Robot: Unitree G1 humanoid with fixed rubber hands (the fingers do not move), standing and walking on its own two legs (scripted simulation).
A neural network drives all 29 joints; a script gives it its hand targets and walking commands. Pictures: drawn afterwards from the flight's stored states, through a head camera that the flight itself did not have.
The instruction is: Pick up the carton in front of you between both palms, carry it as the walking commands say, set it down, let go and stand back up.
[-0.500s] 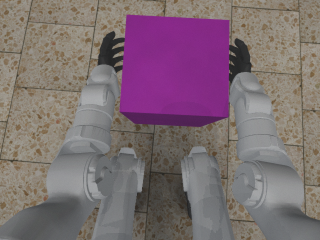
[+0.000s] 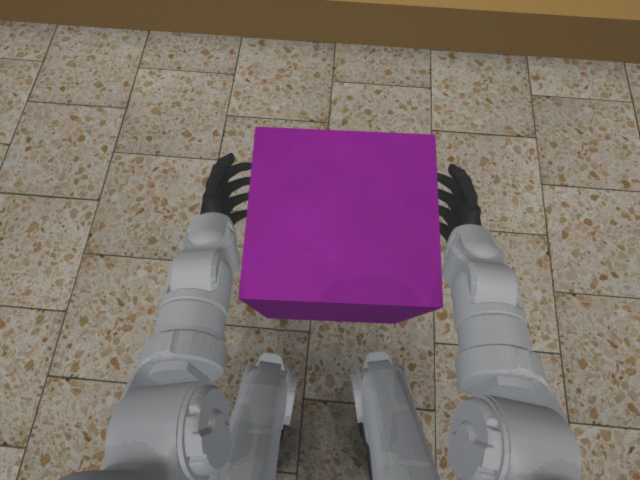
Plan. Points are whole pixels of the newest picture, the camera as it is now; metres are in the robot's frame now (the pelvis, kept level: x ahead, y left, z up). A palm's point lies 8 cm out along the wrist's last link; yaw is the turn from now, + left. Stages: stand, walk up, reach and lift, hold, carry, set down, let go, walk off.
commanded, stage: reach and lift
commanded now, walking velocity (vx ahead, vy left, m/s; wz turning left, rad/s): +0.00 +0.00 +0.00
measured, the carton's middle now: (336, 241) +0.43 -0.02 -0.12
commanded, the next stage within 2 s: hold in 1.90 s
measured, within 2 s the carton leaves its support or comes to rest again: neither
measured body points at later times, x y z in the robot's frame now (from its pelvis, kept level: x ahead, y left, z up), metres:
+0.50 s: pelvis +0.06 +0.00 +0.14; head +0.14 -0.01 +0.59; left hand +0.41 +0.14 +0.11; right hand +0.41 -0.17 +0.10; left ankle +0.08 +0.13 -0.52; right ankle +0.09 -0.13 -0.52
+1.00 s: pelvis +0.08 +0.00 +0.22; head +0.04 +0.00 +0.66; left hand +0.38 +0.15 +0.23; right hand +0.37 -0.16 +0.23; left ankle +0.08 +0.13 -0.52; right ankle +0.09 -0.13 -0.52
